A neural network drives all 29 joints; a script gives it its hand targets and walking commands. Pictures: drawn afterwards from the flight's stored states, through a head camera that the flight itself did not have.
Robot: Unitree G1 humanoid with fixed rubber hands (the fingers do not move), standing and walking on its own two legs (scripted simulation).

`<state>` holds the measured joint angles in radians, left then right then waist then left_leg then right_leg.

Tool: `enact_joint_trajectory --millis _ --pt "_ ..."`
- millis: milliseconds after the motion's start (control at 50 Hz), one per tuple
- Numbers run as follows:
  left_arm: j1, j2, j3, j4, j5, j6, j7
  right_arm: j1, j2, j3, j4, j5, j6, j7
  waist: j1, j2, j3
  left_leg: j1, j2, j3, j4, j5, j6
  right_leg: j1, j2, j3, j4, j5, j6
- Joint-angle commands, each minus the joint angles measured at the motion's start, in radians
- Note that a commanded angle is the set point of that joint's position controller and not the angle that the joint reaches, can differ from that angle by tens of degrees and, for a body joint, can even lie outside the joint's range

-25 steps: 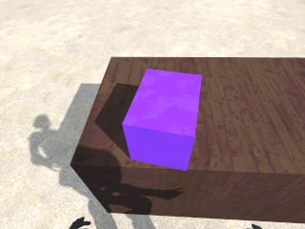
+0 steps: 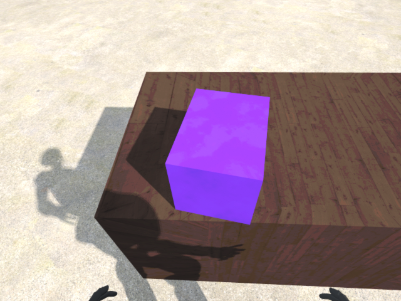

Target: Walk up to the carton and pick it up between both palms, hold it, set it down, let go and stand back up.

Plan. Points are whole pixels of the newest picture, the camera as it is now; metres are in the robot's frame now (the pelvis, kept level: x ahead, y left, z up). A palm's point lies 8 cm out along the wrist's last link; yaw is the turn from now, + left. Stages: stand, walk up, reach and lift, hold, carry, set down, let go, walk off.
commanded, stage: walk up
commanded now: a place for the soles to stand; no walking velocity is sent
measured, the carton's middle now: (222, 153) +0.47 -0.02 -0.03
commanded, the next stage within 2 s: reach and lift in 0.30 s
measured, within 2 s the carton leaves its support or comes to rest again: neither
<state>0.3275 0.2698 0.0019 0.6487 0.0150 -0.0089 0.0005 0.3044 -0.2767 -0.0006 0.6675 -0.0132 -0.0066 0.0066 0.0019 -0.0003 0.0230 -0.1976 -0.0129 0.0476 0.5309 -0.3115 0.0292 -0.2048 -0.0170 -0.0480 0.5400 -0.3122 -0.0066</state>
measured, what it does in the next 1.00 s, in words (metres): stands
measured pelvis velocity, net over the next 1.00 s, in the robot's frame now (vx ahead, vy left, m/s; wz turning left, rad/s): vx -0.04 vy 0.00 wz -0.05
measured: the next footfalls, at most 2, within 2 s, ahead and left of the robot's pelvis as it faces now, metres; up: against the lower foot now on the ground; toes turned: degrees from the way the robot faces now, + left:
none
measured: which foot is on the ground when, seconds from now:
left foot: down 0.00-1.00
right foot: down 0.00-1.00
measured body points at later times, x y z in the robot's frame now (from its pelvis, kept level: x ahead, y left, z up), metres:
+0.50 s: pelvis -0.03 -0.01 -0.01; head +0.02 -0.01 +0.44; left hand +0.16 +0.26 -0.10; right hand +0.14 -0.26 -0.11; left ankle -0.02 +0.10 -0.73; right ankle -0.01 -0.11 -0.73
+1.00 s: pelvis -0.04 +0.00 +0.01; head -0.06 +0.00 +0.45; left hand +0.16 +0.25 -0.04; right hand +0.13 -0.21 -0.06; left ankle -0.02 +0.10 -0.73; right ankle -0.02 -0.11 -0.73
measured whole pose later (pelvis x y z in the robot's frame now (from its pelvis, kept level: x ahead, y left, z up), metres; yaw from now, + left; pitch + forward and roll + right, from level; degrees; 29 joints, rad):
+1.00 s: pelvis -0.04 +0.00 +0.01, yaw -3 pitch -9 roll +0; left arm 0.13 0.27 0.04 0.52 -0.02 0.07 -0.06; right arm 0.22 -0.11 -0.05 0.58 0.01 -0.16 -0.06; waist 0.03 0.02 0.10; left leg -0.07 0.02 0.09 0.45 -0.23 0.03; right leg -0.08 0.03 0.02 0.44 -0.21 -0.01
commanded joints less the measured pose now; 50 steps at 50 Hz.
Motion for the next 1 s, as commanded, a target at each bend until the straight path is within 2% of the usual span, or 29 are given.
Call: enact_joint_trajectory --millis 0,280,300,320,340,400,420,440,460,480,500,540,560,600,660,680,720,760,800,840,860,900,940,980 --pt "0.020 0.121 0.037 -0.064 -0.001 -0.016 0.005 0.011 -0.121 -0.039 -0.070 0.000 -0.014 -0.003 -0.001 0.001 -0.012 -0.008 0.111 -0.120 -0.088 0.224 0.033 -0.002 -0.080 0.104 -0.069 0.207 -0.041" --pt "0.031 0.124 0.038 -0.056 -0.001 -0.017 0.005 0.016 -0.118 -0.038 -0.061 -0.002 -0.012 -0.003 -0.002 -0.003 0.011 -0.016 0.105 -0.115 -0.097 0.161 0.027 -0.023 -0.080 0.118 -0.089 0.166 -0.043" --pt "-0.474 0.199 0.056 -0.153 -0.044 0.118 0.026 -0.467 -0.034 -0.129 0.076 -0.095 -0.162 0.022 0.019 0.068 0.026 -0.171 0.081 -0.022 -0.025 0.030 -0.055 -0.203 0.008 -0.015 0.013 -0.037 -0.066" --pt "-0.377 0.141 0.026 -0.174 -0.033 0.178 0.054 -0.371 -0.086 -0.140 0.123 -0.086 -0.202 0.055 -0.012 0.063 0.081 -0.207 0.084 -0.018 -0.051 -0.071 -0.051 -0.163 0.008 -0.015 0.028 -0.051 -0.066" --pt "-0.392 0.141 0.037 -0.203 -0.030 0.200 0.065 -0.371 -0.089 -0.135 0.099 -0.085 -0.209 0.069 -0.002 0.058 0.077 -0.212 0.089 -0.024 -0.074 -0.102 -0.050 -0.150 0.011 -0.026 0.029 -0.056 -0.063" --pt "-0.297 0.105 0.035 -0.212 -0.022 0.236 0.039 -0.240 -0.084 -0.143 0.114 -0.051 -0.234 0.052 -0.008 -0.022 -0.059 -0.067 0.083 -0.014 0.010 0.104 -0.050 -0.118 0.001 -0.032 0.024 0.097 -0.047" --pt "-0.245 0.099 0.048 -0.228 -0.018 0.238 0.024 -0.178 -0.080 -0.136 0.123 -0.030 -0.251 0.039 -0.012 -0.045 -0.130 0.035 0.070 -0.011 0.030 0.238 -0.047 -0.069 0.013 -0.022 -0.006 0.232 -0.038" --pt "-0.179 0.093 0.071 -0.243 -0.002 0.234 0.005 -0.122 -0.080 -0.117 0.132 0.000 -0.269 0.024 -0.013 -0.073 -0.205 0.142 0.047 -0.020 0.050 0.388 -0.046 0.006 0.019 -0.010 -0.028 0.429 -0.021" --pt "-0.108 0.086 0.098 -0.258 0.020 0.224 -0.015 -0.076 -0.083 -0.091 0.141 0.035 -0.288 0.007 -0.012 -0.076 -0.254 0.236 0.023 -0.031 0.052 0.507 -0.052 0.063 0.015 0.000 -0.051 0.588 -0.001" --pt "-0.053 0.086 0.119 -0.265 0.028 0.211 -0.031 -0.055 -0.084 -0.063 0.143 0.061 -0.303 -0.009 -0.010 -0.071 -0.276 0.280 0.003 -0.034 0.034 0.566 -0.054 0.111 0.008 0.011 -0.071 0.706 0.016" --pt "-0.029 0.087 0.136 -0.263 0.031 0.199 -0.044 -0.056 -0.084 -0.036 0.145 0.081 -0.315 -0.023 -0.002 -0.070 -0.294 0.272 -0.016 -0.030 0.011 0.566 -0.053 0.164 -0.005 0.029 -0.081 0.789 0.030" --pt "-0.035 0.107 0.148 -0.235 0.028 0.185 -0.049 -0.073 -0.058 0.000 0.121 0.087 -0.321 -0.044 0.006 -0.089 -0.227 0.150 -0.043 -0.011 -0.071 0.444 -0.048 0.256 -0.024 0.063 -0.104 0.815 0.048" --pt "-0.059 0.121 0.148 -0.224 0.028 0.182 -0.050 -0.090 -0.037 0.006 0.099 0.077 -0.317 -0.052 0.009 -0.095 -0.172 0.093 -0.050 -0.003 -0.109 0.350 -0.046 0.271 -0.034 0.077 -0.120 0.774 0.057" --pt "-0.129 0.135 0.132 -0.216 0.027 0.175 -0.049 -0.118 0.015 0.004 0.044 0.047 -0.298 -0.060 0.017 -0.086 -0.033 0.050 -0.045 0.014 -0.164 0.216 -0.045 0.218 -0.031 0.081 -0.171 0.543 0.051" --pt "-0.271 0.148 0.095 -0.263 -0.009 0.172 -0.041 -0.160 0.092 -0.012 -0.066 0.015 -0.256 -0.061 0.029 -0.022 0.138 0.044 -0.012 0.048 -0.197 0.076 -0.023 0.037 -0.021 0.088 -0.260 0.069 -0.011" --pt "-0.299 0.147 0.089 -0.284 -0.015 0.171 -0.038 -0.162 0.107 -0.012 -0.103 0.016 -0.241 -0.061 0.027 0.002 0.161 0.033 -0.004 0.056 -0.206 0.037 -0.016 0.021 -0.021 0.088 -0.267 -0.015 -0.026" --pt "-0.308 0.138 0.082 -0.324 -0.013 0.168 -0.035 -0.145 0.116 -0.015 -0.153 0.028 -0.214 -0.063 0.017 0.063 0.163 -0.011 0.012 0.064 -0.233 -0.015 -0.006 0.081 -0.016 0.083 -0.246 -0.060 -0.042" --pt "-0.288 0.128 0.083 -0.349 -0.004 0.158 -0.036 -0.126 0.104 -0.033 -0.175 0.041 -0.191 -0.065 0.010 0.133 0.128 -0.104 0.037 0.072 -0.272 -0.055 0.007 0.226 0.010 0.068 -0.195 -0.029 -0.042" --pt "-0.277 0.114 0.089 -0.337 0.002 0.138 -0.040 -0.130 0.073 -0.060 -0.180 0.045 -0.177 -0.066 0.007 0.201 0.083 -0.254 0.075 0.079 -0.317 -0.120 0.037 0.411 0.057 0.043 -0.120 0.034 -0.031" --pt "-0.277 0.105 0.090 -0.291 -0.002 0.102 -0.047 -0.155 0.039 -0.086 -0.180 0.036 -0.173 -0.066 0.011 0.221 0.038 -0.394 0.106 0.081 -0.350 -0.177 0.068 0.561 0.100 0.019 -0.052 0.096 -0.016" --pt "-0.276 0.101 0.086 -0.264 -0.009 0.082 -0.052 -0.164 0.031 -0.096 -0.185 0.029 -0.175 -0.067 0.013 0.209 0.021 -0.439 0.117 0.081 -0.359 -0.191 0.077 0.602 0.115 0.010 -0.031 0.120 -0.008" --pt "-0.282 0.103 0.069 -0.220 -0.040 0.044 -0.061 -0.186 0.038 -0.103 -0.210 0.014 -0.181 -0.070 0.019 0.134 -0.002 -0.443 0.115 0.083 -0.353 -0.177 0.076 0.585 0.122 0.006 -0.028 0.124 0.004" --pt "-0.297 0.117 0.047 -0.184 -0.090 0.015 -0.065 -0.204 0.069 -0.091 -0.257 0.004 -0.189 -0.071 0.024 0.016 0.010 -0.338 0.087 0.083 -0.322 -0.134 0.054 0.442 0.100 0.017 -0.074 0.054 0.006" --pt "-0.325 0.147 0.023 -0.161 -0.161 -0.006 -0.072 -0.215 0.121 -0.064 -0.311 0.002 -0.197 -0.074 0.024 -0.128 0.037 -0.101 0.045 0.069 -0.252 -0.064 0.017 0.173 0.044 0.047 -0.181 -0.077 -0.006"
